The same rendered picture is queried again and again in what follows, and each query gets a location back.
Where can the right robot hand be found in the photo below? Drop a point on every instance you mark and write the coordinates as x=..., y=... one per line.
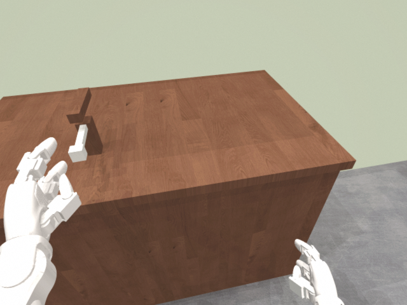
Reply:
x=318, y=278

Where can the robot left forearm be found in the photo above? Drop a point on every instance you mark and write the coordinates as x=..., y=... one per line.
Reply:
x=27, y=274

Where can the counter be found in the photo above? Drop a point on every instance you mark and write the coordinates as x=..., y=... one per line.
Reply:
x=190, y=185

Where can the left robot hand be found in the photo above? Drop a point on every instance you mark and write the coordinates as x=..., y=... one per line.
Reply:
x=36, y=208

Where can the tap lever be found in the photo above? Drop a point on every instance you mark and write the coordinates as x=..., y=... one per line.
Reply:
x=78, y=152

